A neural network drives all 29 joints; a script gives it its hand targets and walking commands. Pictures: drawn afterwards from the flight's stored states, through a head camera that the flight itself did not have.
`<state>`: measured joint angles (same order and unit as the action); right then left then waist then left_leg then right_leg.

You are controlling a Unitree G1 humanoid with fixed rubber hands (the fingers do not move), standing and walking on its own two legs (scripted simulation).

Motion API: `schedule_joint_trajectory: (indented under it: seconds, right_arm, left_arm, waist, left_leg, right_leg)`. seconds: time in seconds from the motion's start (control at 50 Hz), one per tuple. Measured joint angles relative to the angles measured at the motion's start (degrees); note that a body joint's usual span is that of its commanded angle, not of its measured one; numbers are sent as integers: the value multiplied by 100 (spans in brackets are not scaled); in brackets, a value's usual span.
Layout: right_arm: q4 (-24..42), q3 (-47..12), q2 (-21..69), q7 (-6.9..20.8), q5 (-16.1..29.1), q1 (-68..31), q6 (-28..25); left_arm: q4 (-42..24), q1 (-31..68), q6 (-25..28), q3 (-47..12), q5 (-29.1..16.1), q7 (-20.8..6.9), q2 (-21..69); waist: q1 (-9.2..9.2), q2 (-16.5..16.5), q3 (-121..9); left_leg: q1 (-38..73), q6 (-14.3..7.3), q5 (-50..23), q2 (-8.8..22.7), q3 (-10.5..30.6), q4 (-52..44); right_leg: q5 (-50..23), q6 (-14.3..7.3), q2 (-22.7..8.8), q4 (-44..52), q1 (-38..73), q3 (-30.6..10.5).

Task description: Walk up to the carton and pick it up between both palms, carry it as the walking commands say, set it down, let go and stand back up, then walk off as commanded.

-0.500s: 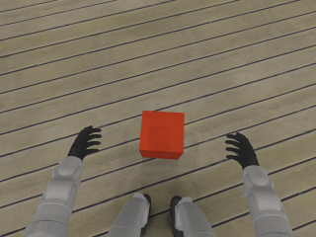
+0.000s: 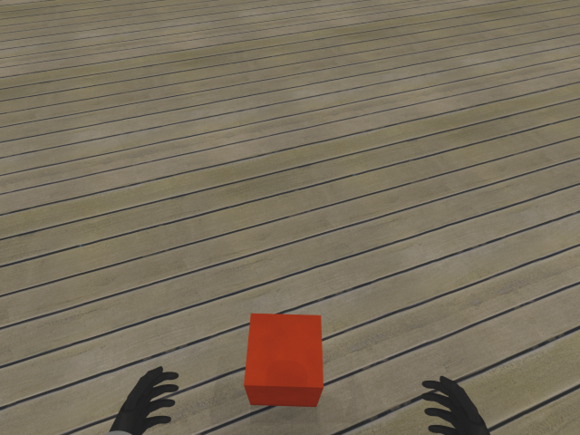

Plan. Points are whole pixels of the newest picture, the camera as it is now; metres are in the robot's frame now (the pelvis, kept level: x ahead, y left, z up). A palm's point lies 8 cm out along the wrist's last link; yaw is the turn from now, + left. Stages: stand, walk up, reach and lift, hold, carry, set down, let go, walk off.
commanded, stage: let go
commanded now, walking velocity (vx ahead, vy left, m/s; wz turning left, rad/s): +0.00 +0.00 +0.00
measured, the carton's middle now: (284, 361) +0.42 +0.02 -0.65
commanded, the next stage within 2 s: stand in 0.28 s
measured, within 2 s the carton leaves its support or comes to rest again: neither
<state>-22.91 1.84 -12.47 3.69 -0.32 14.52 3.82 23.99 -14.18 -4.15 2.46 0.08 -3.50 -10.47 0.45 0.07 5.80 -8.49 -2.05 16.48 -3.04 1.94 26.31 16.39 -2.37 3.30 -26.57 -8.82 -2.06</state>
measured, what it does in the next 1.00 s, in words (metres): stands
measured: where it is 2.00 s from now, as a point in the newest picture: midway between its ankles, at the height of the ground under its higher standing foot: outside the picture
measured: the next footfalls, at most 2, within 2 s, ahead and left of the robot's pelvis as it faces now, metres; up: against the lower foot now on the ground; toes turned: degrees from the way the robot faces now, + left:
none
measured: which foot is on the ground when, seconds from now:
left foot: down 0.00-1.00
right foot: down 0.00-1.00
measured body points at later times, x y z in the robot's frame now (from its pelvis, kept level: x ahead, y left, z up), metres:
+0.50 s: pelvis +0.00 +0.00 +0.00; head -0.04 +0.00 +0.44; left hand +0.13 +0.28 -0.09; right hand +0.14 -0.28 -0.09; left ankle -0.03 +0.10 -0.74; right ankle -0.02 -0.09 -0.74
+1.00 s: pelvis -0.03 +0.00 +0.00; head -0.08 +0.00 +0.45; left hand +0.06 +0.29 -0.11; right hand +0.06 -0.29 -0.11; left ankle -0.03 +0.10 -0.74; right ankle -0.02 -0.10 -0.74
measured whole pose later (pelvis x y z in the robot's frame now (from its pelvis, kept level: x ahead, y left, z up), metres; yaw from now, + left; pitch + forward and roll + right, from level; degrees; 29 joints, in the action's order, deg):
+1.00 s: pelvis -0.03 +0.00 +0.00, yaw -1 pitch -2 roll +0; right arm -51.2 2.1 -18.3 -0.4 -2.1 16.2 -2.3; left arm 49.5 -16.8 1.7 2.0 1.5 -0.1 -18.2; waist -0.2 0.4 -5.7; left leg -9.9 -1.7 14.6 -2.5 1.0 27.0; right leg 14.2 -2.5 3.5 -27.3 -10.5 -2.3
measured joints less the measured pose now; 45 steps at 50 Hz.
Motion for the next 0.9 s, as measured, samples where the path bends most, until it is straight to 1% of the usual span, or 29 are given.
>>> schedule_joint_trajectory:
  seconds: [0.14, 0.28, 0.3, 0.38, 0.48, 0.64, 0.9]
  right_arm:
    - [-155, -38, 32, 13, -59, -219, 262]
    - [-203, -29, 41, -74, -43, -172, 351]
    - [-256, -50, 38, -101, -40, -145, 338]
    - [-1061, -43, -76, -304, -147, -75, 40]
    - [-1638, 102, -337, -406, -157, 55, -246]
    - [-2031, 185, -575, -425, -183, 155, -449]
    - [-2587, 61, -577, -412, -172, 192, -585]
  left_arm:
    - [43, 124, -265, 2, 89, -28, -46]
    - [91, 12, -268, -30, 78, -9, -100]
    - [137, -1, -241, -40, 87, 24, -114]
    - [902, 28, 33, -84, 175, 266, -308]
    - [1467, -112, 260, 11, 177, 335, -575]
    - [1855, -231, 455, 75, 183, 349, -774]
    - [2356, -303, 589, -21, 166, 349, -788]
  waist:
    - [-31, 33, 55]
    - [1, 31, 32]
    - [-16, 44, -4]
    - [-110, 49, -529]
    - [-139, 10, -1069]
    - [-110, -21, -1470]
    - [-72, 14, -1227]
  left_leg:
    - [238, 35, 66, 37, 21, 39]
    - [237, 27, 93, 25, 45, 125]
    - [211, 27, 95, 23, 36, 138]
    - [-18, 31, 151, 54, 8, 244]
    - [-67, 6, 213, 57, -45, 302]
    - [-54, -2, 139, 38, -65, 247]
    - [-140, 28, -114, 62, -87, 112]
  right_leg:
    - [45, -41, 36, -1, 257, 27]
    - [75, -36, 26, -73, 269, 58]
    - [81, -34, 24, -98, 236, 52]
    - [93, -37, 53, -138, 29, 38]
    - [142, -20, 54, -205, -36, -2]
    - [97, -5, 21, -201, -46, -4]
    - [-158, -11, 31, -83, -147, -18]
